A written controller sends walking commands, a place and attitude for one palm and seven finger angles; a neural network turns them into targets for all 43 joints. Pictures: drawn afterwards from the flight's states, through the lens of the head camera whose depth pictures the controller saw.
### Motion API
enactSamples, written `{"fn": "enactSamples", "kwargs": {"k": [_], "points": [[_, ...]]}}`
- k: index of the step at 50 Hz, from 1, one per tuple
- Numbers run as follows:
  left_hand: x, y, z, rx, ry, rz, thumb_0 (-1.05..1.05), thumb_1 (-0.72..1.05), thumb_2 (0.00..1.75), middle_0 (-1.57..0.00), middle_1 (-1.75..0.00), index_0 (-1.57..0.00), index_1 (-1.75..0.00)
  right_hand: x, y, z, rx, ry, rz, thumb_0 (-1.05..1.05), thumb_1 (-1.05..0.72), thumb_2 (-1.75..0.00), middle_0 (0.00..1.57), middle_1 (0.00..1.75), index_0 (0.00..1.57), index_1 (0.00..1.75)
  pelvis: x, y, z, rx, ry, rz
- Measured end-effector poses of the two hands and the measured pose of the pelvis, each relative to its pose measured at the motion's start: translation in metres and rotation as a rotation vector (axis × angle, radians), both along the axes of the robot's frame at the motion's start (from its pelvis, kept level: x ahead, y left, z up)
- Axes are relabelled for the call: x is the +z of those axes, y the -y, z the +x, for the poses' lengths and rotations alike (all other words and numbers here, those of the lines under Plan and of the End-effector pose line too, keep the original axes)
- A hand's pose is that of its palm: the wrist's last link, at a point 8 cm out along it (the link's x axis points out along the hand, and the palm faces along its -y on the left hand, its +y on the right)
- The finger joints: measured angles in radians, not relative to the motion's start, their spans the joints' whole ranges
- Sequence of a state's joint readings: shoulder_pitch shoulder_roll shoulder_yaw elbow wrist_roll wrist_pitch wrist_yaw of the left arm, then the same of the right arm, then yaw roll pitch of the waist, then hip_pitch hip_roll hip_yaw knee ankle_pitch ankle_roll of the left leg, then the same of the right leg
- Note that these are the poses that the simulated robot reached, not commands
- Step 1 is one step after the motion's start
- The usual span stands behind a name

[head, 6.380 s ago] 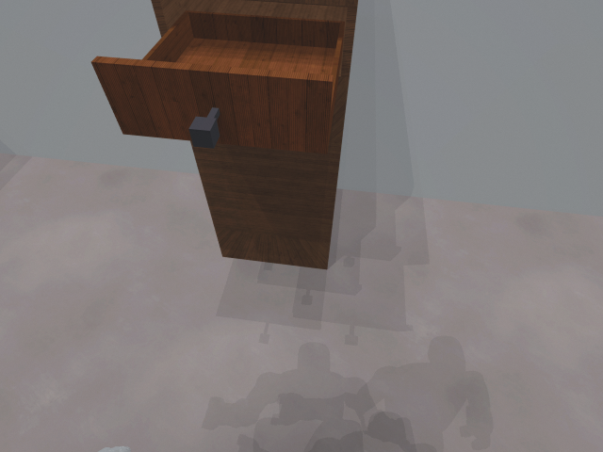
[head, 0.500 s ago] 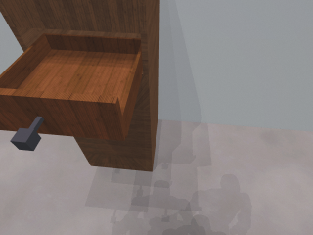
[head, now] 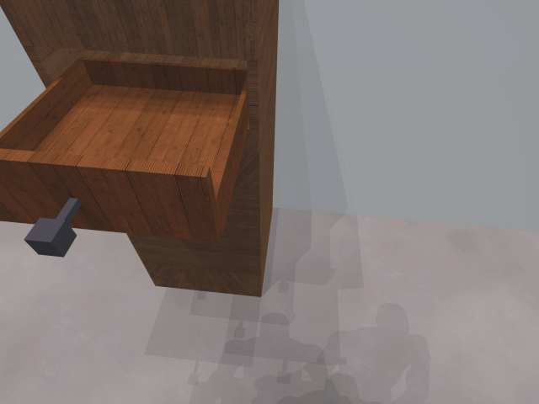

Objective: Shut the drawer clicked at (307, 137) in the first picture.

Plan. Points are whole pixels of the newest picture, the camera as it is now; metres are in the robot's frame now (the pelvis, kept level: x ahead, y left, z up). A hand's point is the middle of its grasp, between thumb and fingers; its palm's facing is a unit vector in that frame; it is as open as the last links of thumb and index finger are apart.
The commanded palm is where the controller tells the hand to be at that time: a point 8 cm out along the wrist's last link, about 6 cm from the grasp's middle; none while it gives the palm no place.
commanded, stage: shuffle to correct the standing spot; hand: left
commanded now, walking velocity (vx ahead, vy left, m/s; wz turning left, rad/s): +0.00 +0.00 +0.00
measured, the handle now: (60, 225) +0.30 +0.30 +0.13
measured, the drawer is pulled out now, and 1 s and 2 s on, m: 0.29 0.29 0.29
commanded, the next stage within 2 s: come to a stop and stand still in 0.70 s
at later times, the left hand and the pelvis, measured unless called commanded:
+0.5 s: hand out of the picture -0.01 +0.24 -0.18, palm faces +0.05 -0.97 -0.24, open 7.4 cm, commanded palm none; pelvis -0.02 +0.04 -0.01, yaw -1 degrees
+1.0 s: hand out of the picture +0.00 +0.31 -0.20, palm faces +0.05 -0.97 -0.22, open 7.4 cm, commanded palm none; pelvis +0.00 +0.11 -0.02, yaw -1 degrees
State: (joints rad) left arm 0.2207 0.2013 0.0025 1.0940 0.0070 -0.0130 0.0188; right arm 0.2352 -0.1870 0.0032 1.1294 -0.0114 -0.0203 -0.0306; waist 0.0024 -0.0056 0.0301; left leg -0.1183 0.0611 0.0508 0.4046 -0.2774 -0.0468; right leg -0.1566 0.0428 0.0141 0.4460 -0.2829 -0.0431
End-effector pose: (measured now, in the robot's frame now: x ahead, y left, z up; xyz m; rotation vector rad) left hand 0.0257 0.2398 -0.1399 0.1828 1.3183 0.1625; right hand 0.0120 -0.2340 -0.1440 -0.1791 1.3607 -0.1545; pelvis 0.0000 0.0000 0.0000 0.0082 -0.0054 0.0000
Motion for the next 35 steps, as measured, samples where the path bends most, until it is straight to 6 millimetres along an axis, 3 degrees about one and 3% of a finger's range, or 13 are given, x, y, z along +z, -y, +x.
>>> {"fn": "enactSamples", "kwargs": {"k": [13, 23, 28, 35], "points": [[0.000, -0.006, -0.017, 0.032, -0.006, 0.010, 0.01, 0.90, 0.90, -0.20, -0.30, -0.21, -0.30, -0.004, -0.006, -0.006, 0.006, -0.004, 0.006, 0.01, -0.91, -0.90, 0.20, 0.30, 0.20, 0.30, -0.002, -0.008, -0.010, 0.007, -0.001, -0.001], [-0.009, -0.042, -0.039, 0.071, -0.051, 0.009, 0.01, 0.90, 0.90, -0.20, -0.30, -0.21, -0.30, -0.001, -0.037, -0.015, 0.007, 0.000, -0.008, 0.01, -0.91, -0.90, 0.19, 0.30, 0.20, 0.30, -0.007, -0.040, -0.018, 0.001, -0.010, 0.013], [-0.006, -0.052, -0.034, 0.032, -0.073, 0.024, 0.01, 0.90, 0.90, -0.20, -0.30, -0.20, -0.30, -0.006, -0.057, -0.028, -0.026, -0.011, 0.024, 0.01, -0.91, -0.90, 0.19, 0.30, 0.20, 0.30, -0.007, -0.049, -0.020, -0.035, -0.020, 0.022], [-0.002, -0.049, -0.024, 0.015, -0.017, 0.040, 0.01, 0.91, 0.90, -0.20, -0.30, -0.20, -0.30, -0.023, -0.070, -0.034, -0.048, -0.040, 0.079, 0.01, -0.92, -0.90, 0.20, 0.30, 0.20, 0.30, -0.013, -0.055, -0.018, -0.034, -0.019, 0.022]]}}
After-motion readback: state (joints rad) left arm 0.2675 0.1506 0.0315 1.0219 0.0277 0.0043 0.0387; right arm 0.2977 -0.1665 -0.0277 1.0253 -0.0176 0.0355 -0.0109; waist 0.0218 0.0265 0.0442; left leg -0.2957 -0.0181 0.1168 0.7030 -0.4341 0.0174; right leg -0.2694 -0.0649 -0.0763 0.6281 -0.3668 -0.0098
